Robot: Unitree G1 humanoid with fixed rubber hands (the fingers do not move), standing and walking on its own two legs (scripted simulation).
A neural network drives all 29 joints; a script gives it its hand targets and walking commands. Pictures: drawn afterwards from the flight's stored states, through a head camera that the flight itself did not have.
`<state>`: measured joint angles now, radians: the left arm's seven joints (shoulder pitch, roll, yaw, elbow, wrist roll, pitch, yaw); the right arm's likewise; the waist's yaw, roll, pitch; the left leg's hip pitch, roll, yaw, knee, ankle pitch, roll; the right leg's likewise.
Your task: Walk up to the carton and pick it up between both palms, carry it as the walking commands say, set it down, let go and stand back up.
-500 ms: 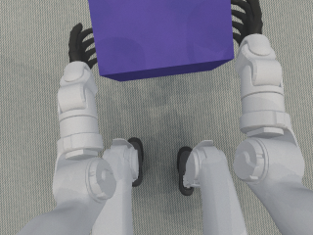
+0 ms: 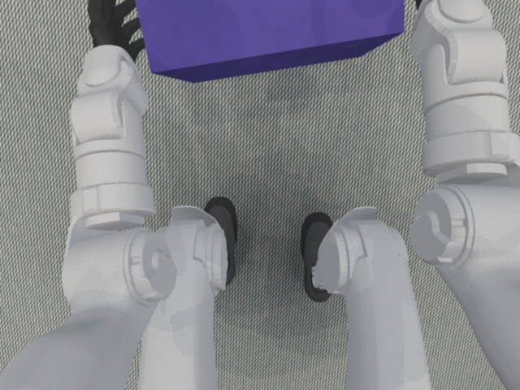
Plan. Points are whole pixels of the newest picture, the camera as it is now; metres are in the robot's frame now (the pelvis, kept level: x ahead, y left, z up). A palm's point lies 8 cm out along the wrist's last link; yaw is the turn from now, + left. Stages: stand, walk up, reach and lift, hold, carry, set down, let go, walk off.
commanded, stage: set down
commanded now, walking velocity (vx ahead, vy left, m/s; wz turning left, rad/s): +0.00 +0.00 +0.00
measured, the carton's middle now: out of the picture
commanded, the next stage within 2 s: none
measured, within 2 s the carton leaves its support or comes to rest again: rests again in 1.14 s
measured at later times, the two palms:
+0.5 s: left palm (137, 37) +0.54 +0.20 -0.22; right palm (407, 12) +0.57 -0.17 -0.22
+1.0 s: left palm (144, 41) +0.55 +0.20 -0.26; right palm (393, 15) +0.58 -0.16 -0.25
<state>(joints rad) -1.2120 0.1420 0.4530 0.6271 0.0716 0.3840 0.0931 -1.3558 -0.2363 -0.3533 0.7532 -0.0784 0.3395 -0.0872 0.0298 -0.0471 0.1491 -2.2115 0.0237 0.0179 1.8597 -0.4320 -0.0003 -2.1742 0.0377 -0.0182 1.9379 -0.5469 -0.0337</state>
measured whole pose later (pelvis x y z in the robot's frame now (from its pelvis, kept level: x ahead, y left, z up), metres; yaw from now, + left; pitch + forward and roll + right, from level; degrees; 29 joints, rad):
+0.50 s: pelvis -0.01 +0.00 -0.05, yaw +1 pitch +33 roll +1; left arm -1.53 0.34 0.25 0.94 -0.12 0.32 0.12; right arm -1.57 -0.42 -0.16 0.95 0.07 0.30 -0.06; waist 0.03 0.00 0.52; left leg -2.19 0.01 0.01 2.08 -0.46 0.00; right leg -2.14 0.02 -0.03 2.17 -0.61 -0.05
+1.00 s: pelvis +0.00 +0.00 -0.08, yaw +0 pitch +33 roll +2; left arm -1.57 0.37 0.18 1.10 -0.21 0.23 0.12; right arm -1.66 -0.46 -0.01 1.15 0.16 0.23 -0.07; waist 0.04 0.01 0.52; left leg -2.26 0.02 0.02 2.18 -0.49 0.00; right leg -2.21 0.03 -0.02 2.27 -0.63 -0.04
